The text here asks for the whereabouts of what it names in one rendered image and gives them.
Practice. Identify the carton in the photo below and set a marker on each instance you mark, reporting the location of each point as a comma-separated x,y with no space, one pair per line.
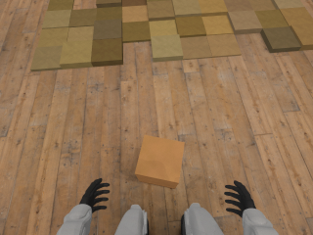
160,161

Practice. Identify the robot right forearm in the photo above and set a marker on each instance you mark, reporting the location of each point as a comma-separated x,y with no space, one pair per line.
254,222

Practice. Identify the robot left forearm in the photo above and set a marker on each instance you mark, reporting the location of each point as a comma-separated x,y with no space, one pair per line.
77,221

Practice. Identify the robot right hand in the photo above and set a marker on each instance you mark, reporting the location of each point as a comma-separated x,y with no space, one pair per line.
245,200

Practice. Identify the robot right shin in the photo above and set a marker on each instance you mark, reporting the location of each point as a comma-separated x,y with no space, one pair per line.
193,205

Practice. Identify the left robot thigh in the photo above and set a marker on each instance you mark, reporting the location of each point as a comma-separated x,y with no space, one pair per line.
134,222

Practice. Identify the robot left hand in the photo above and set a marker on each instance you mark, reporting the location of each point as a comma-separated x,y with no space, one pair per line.
89,198

